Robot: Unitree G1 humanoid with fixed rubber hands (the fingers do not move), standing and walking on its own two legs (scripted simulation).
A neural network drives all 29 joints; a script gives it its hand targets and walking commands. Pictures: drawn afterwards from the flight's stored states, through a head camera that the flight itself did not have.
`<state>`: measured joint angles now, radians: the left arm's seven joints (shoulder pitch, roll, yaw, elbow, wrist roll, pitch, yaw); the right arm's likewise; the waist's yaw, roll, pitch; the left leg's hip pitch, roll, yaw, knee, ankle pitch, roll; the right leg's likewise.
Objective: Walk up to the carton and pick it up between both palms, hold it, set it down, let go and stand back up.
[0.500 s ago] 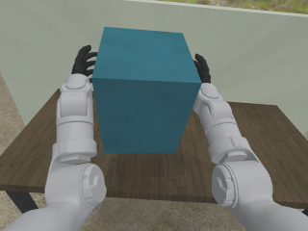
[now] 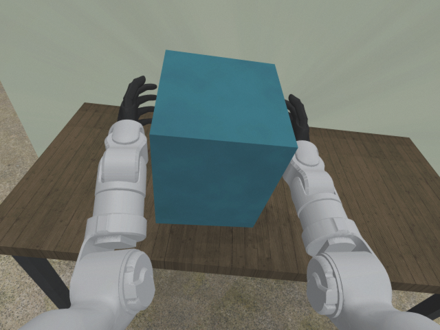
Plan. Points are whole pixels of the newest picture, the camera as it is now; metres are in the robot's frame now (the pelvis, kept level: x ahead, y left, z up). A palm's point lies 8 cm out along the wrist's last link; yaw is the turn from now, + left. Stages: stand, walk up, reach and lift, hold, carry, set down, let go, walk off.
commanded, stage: set down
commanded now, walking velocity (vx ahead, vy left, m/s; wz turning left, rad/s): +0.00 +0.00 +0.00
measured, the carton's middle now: (213, 146) +0.41 +0.00 +0.15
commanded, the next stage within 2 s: none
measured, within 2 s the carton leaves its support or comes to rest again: rests again in 1.90 s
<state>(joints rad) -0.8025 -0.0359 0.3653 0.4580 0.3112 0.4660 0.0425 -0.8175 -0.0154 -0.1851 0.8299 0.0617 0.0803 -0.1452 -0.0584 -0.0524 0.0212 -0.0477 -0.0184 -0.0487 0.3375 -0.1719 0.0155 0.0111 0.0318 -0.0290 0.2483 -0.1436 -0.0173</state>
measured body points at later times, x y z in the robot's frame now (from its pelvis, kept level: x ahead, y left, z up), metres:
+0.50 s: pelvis +0.00 -0.01 +0.00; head -0.02 +0.01 +0.45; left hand +0.42 +0.14 +0.16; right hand +0.41 -0.15 +0.15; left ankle +0.02 +0.11 -0.75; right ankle +0.00 -0.11 -0.75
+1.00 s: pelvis +0.01 -0.01 +0.00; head +0.01 +0.01 +0.45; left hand +0.43 +0.15 +0.12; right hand +0.43 -0.15 +0.12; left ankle +0.02 +0.10 -0.75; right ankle +0.00 -0.11 -0.75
